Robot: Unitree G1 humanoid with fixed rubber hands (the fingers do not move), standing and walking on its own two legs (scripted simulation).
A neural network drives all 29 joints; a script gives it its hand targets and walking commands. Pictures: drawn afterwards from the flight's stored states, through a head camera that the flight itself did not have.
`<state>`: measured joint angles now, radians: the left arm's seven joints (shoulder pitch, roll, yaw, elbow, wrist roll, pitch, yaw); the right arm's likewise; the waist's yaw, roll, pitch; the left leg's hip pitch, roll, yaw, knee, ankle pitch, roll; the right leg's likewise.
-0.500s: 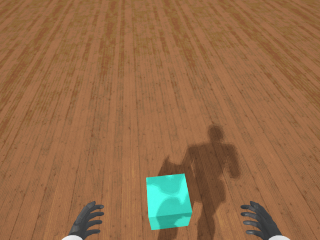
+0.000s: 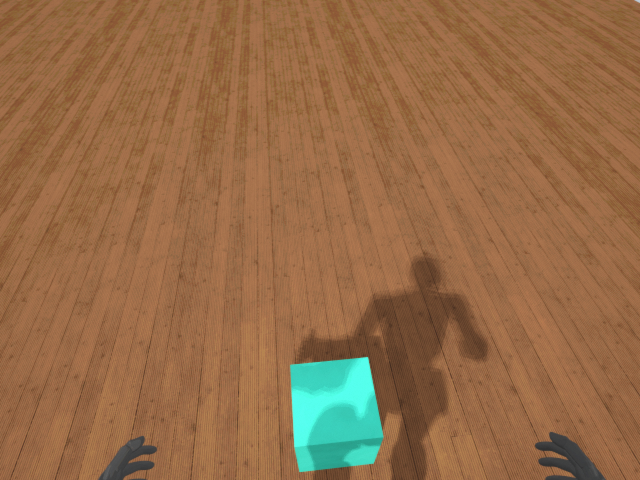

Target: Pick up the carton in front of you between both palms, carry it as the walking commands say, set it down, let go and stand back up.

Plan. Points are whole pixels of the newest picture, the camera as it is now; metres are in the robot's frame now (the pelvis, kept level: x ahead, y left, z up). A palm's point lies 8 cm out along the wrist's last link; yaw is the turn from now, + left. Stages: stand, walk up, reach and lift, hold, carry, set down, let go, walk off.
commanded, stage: stand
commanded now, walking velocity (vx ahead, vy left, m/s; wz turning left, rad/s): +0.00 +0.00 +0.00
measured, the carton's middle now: (333, 415) +0.42 +0.00 -0.65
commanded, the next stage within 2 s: none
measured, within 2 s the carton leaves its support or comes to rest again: neither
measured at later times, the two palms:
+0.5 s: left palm out of the picture +0.12 +0.30 -0.09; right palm out of the picture +0.12 -0.29 -0.08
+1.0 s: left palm out of the picture +0.07 +0.30 -0.10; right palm out of the picture +0.08 -0.30 -0.09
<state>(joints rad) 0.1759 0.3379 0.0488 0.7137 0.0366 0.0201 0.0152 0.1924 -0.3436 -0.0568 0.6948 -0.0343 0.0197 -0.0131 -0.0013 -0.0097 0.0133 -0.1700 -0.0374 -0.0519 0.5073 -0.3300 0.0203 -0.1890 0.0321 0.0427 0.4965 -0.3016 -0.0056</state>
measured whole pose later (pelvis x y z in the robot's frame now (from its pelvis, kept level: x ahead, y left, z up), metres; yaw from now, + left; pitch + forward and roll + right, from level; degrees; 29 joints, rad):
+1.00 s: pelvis -0.02 +0.00 +0.01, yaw +0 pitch -2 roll +0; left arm 0.13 0.37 0.01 0.99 0.02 -0.01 0.01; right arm 0.15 -0.37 -0.01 0.96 -0.02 -0.01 -0.02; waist 0.01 -0.01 0.02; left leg -0.10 -0.04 -0.06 0.37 -0.23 0.02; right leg -0.11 0.02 0.04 0.36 -0.21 0.00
